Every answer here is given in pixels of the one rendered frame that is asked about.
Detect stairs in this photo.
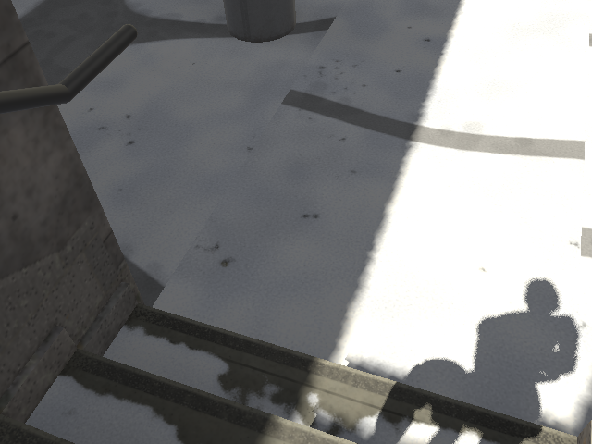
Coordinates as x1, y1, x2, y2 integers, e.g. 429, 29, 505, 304
0, 303, 577, 444

